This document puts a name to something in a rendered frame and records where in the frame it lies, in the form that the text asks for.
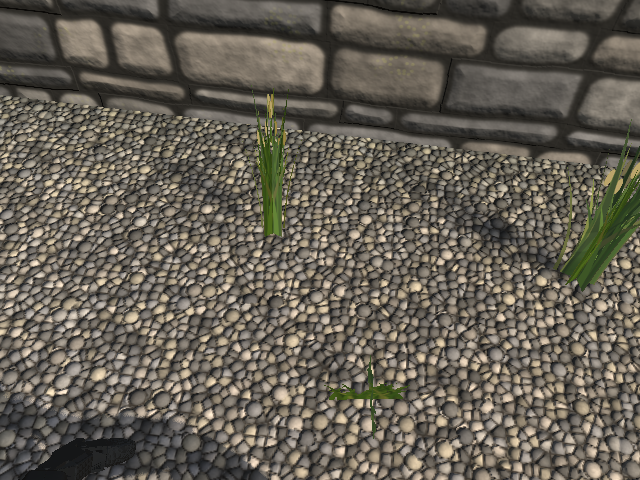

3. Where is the left robot hand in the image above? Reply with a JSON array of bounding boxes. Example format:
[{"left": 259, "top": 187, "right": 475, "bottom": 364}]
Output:
[{"left": 18, "top": 438, "right": 136, "bottom": 480}]

